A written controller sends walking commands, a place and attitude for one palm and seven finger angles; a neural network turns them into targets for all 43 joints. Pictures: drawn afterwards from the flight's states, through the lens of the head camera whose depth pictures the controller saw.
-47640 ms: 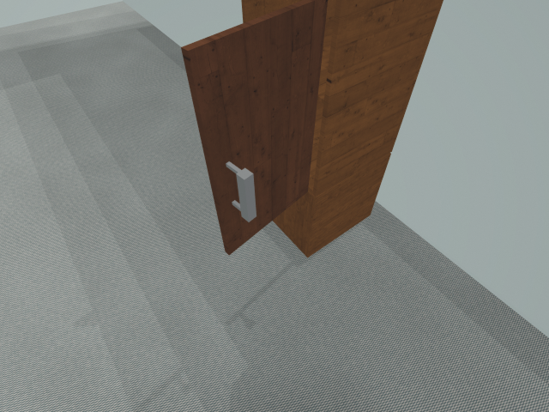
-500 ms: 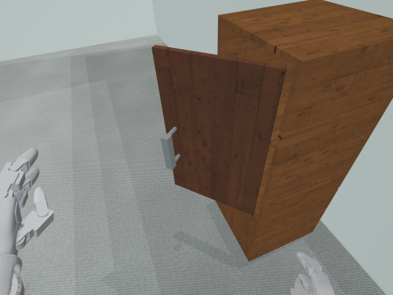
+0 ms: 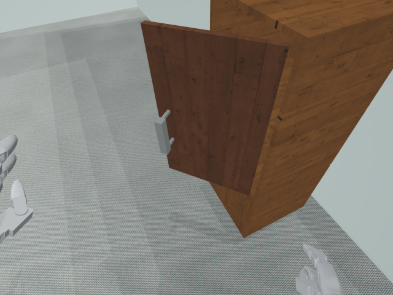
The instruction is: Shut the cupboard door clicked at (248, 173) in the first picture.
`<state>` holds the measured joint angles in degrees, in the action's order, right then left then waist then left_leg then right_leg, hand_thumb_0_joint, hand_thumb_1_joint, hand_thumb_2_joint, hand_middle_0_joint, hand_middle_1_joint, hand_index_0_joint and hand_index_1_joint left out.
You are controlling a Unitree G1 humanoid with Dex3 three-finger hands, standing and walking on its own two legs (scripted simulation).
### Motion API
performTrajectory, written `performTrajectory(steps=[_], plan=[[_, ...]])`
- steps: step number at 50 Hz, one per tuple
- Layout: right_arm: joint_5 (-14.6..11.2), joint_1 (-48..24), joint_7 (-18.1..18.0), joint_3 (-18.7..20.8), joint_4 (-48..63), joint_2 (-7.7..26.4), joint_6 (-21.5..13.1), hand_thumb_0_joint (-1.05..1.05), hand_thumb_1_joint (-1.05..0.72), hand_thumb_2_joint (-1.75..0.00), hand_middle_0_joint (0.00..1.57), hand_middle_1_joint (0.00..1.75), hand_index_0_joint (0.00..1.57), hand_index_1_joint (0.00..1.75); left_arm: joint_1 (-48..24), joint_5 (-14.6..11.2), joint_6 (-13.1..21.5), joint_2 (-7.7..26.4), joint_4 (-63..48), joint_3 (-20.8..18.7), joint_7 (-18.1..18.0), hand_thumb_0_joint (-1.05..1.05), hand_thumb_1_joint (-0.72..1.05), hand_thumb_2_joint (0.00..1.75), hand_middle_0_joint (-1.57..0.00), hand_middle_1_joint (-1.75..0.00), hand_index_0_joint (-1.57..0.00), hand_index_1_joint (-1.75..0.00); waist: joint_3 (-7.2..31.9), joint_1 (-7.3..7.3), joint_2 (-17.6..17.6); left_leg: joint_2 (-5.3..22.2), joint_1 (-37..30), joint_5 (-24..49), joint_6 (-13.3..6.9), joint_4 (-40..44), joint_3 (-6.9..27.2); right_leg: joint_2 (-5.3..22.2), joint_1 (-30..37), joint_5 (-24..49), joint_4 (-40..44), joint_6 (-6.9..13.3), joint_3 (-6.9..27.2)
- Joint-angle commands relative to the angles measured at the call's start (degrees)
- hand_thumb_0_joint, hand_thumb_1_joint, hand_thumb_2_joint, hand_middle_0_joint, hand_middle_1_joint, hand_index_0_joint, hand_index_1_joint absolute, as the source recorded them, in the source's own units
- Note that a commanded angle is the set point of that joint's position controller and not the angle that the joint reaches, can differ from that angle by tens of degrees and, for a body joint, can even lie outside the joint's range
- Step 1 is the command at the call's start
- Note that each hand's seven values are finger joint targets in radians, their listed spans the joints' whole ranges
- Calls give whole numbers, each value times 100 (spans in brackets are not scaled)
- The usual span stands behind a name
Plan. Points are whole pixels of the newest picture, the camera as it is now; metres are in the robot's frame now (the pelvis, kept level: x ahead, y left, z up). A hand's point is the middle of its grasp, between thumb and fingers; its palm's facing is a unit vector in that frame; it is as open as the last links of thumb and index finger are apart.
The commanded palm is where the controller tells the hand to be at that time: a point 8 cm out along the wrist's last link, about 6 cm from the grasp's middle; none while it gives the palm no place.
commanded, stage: step back with the hand held close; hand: left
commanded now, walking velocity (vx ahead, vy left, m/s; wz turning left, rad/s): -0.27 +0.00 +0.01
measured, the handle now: (166, 132) +0.61 +0.16 -0.08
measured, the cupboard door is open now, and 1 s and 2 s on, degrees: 41 41 41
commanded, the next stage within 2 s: stop stepping back and stand still in 0.72 s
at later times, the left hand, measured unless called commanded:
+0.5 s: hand out of the picture +0.07 +0.28 +0.17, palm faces +0.53 -0.71 -0.46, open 7.4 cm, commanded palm +0.00 +0.31 +0.18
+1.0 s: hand out of the picture -0.05 +0.26 +0.16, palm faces +0.48 -0.73 -0.50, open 7.4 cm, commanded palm -0.11 +0.29 +0.18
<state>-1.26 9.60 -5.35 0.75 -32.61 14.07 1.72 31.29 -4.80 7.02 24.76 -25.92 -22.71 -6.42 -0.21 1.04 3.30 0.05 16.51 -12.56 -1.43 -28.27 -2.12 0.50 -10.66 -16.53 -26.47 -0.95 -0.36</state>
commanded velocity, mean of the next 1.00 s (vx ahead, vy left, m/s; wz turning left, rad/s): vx -0.22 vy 0.02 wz -0.05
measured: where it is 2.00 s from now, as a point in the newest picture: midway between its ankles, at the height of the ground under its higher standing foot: outside the picture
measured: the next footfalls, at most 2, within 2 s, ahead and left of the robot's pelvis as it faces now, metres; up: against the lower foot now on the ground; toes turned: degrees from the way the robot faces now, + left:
left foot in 0.66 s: -0.03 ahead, +0.10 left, +0.00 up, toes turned +12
right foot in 0.94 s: -0.31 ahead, -0.13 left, +0.00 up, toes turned +3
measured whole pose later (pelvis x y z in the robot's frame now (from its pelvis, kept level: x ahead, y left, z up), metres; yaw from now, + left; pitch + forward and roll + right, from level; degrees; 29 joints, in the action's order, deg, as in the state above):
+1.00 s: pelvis -0.22 -0.02 -0.03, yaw +5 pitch +6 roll -2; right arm 0.6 9.7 -2.6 -0.5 -34.8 11.3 -7.7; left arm 33.9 -3.8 15.5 25.7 -36.1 -28.0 -8.1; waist 0.5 1.9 -1.2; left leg 4.2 37.5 -4.5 -1.2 -31.4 -7.0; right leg -3.9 -5.3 -31.2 -28.4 2.6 0.1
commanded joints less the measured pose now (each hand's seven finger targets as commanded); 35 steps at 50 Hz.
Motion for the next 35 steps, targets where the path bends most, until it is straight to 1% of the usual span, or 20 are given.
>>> performTrajectory(steps=[1,3,4,8,9,12,13,17,18,19,21,23,24,26,27,28,30,32,34,35], plan=[[-11,-460,-66,224,1034,621,-171,0,-90,-90,20,30,20,30,65,-26,351,1068,-974,-912,-194,0,90,90,-20,-30,-20,-30,1133,-57,-106,456,-576,2536,-51,282,316,138,202,2520,-18,-13,-31],[13,-494,-69,241,1020,688,-205,0,-90,-90,20,30,20,30,169,-19,379,1144,-901,-1006,-197,0,90,90,-20,-30,-20,-30,1038,-21,65,501,-319,2018,-73,487,383,61,212,2093,0,-34,-48],[-7,-469,-57,198,1045,645,-213,0,-90,-90,20,30,20,30,162,-25,404,996,-909,-844,-187,0,90,90,-20,-30,-20,-30,945,-50,82,541,-84,1681,-85,608,465,40,242,1775,-47,-42,-81],[11,-531,-80,212,1055,761,-322,0,-90,-90,20,30,20,30,52,68,557,1183,-932,-1065,-225,0,90,90,-20,-30,-20,-30,673,-33,248,654,1233,-600,-285,1111,702,-123,847,1201,-245,-84,24],[-7,-492,-78,171,1072,703,-350,0,-90,-90,20,30,20,30,23,78,603,998,-943,-918,-219,0,90,90,-20,-30,-20,-30,592,-62,229,648,1572,-1012,-309,1172,760,-113,984,1162,-343,-78,22],[-3,-452,-76,182,1082,755,-487,0,-90,-90,20,30,20,30,-224,171,749,992,-1104,-940,-243,0,90,90,-20,-30,-20,-30,458,-76,425,739,2315,-2211,-407,1351,911,-223,1249,746,-591,-93,56],[25,-460,-86,195,1052,798,-557,0,-90,-90,20,30,20,30,-340,217,810,1152,-1218,-1070,-248,0,90,90,-20,-30,-20,-30,467,-62,519,776,2455,-2422,-437,1437,989,-295,1341,673,-675,-105,38],[81,-346,-86,203,981,806,-783,0,-90,-90,20,30,20,30,-690,319,967,958,-1489,-946,-263,0,90,90,-20,-30,-20,-30,454,-64,999,1065,3117,-3177,-551,1696,1260,-473,1666,468,-1400,-118,-44],[111,-372,-73,234,943,848,-846,0,-90,-90,20,30,20,30,-667,374,1007,1202,-1524,-1195,-273,0,90,90,-20,-30,-20,-30,512,-31,1098,1100,3150,-3304,-583,1720,1352,-559,1727,428,-1482,-115,-16],[94,-346,-67,206,968,774,-873,0,-90,-90,20,30,20,30,-704,361,1029,951,-1570,-975,-252,0,90,90,-20,-30,-20,-30,487,-61,1047,1101,3202,-3312,-560,1657,1292,-552,1677,386,-1572,-104,-35],[100,-295,-27,236,944,744,-947,0,-90,-90,20,30,20,30,-454,302,1080,1056,-1550,-1132,-263,0,90,90,-20,-30,-20,-30,546,-65,913,978,2772,-3030,-457,1291,1110,-482,1232,276,-1286,-3,117],[118,-185,25,271,871,678,-1005,0,-90,-90,20,30,20,30,-59,245,1133,1286,-1510,-1375,-285,0,90,90,-20,-30,-20,-30,659,-93,331,567,1803,-2258,-220,522,666,-168,272,231,-448,221,634],[83,-168,61,216,865,493,-1012,0,-90,-90,20,30,20,30,-62,148,1162,1045,-1639,-1096,-281,0,90,90,-20,-30,-20,-30,720,-135,-129,277,1120,-1489,-18,-123,333,215,-471,267,44,380,1037],[111,-54,107,248,645,461,-964,0,-90,-90,20,30,20,30,-112,110,1132,1141,-1466,-1052,-341,0,90,90,-20,-30,-20,-30,740,-183,-1001,3,185,-882,232,-1337,-21,1007,-1624,-70,878,650,1847],[116,-92,107,267,573,424,-927,0,-90,-90,20,30,20,30,-260,138,1095,1166,-1401,-993,-392,0,90,90,-20,-30,-20,-30,688,-188,-1198,-41,-6,-843,287,-1792,-70,1281,-1951,-146,1088,774,2034],[158,-81,95,286,494,459,-907,0,-90,-90,20,30,20,30,-421,144,1061,1166,-1356,-974,-437,0,90,90,-20,-30,-20,-30,636,-215,-1132,-52,-47,-813,299,-1929,-28,1380,-2035,140,1134,848,2098],[149,-158,54,190,474,376,-864,0,-90,-90,20,30,20,30,-783,182,1005,1094,-1168,-782,-454,0,90,90,-20,-30,-20,-30,357,-255,-1144,32,-5,-566,240,-1289,69,1111,-2007,449,860,613,1559],[91,-251,-35,165,466,512,-883,0,-90,-90,20,30,20,30,-1051,177,994,1078,-873,-723,-434,0,90,90,-20,-30,-20,-30,-80,-216,-584,278,118,-423,44,-32,382,307,-2104,-155,438,188,886],[39,-317,-115,182,523,671,-945,0,-90,-90,20,30,20,30,-1126,235,1050,1012,-682,-773,-401,0,90,90,-20,-30,-20,-30,-219,-139,236,980,1435,-1147,-241,1080,986,-344,-908,17,-534,-39,410],[10,-360,-98,228,571,699,-976,0,-90,-90,20,30,20,30,-1056,264,1141,992,-577,-864,-361,0,90,90,-20,-30,-20,-30,144,-111,561,1443,2227,-2408,-487,1621,1392,-525,128,53,-1349,-94,270]])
